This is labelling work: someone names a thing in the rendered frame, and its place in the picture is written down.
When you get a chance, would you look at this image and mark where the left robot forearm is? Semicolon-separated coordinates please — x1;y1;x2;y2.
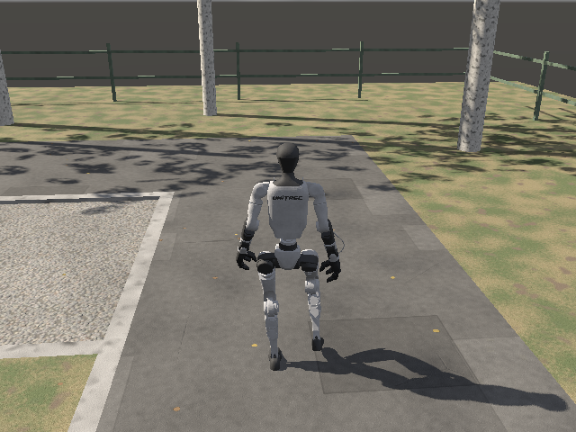
238;217;255;254

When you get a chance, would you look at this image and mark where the robot right upper arm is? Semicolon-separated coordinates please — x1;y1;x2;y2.
307;182;330;233

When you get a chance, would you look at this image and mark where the left robot foot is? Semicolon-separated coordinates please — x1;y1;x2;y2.
268;347;282;371

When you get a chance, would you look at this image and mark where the robot left hand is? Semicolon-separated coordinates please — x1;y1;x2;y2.
236;251;257;270

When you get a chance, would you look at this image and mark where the right robot forearm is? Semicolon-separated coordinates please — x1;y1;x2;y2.
321;219;339;262

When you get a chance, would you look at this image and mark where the robot left shin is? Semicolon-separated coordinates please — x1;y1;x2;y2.
264;301;278;358

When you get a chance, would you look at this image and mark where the robot left upper arm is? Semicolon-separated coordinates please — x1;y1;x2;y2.
245;182;269;231

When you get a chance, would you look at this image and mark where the robot right hand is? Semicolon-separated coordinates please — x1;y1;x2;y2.
319;259;341;283

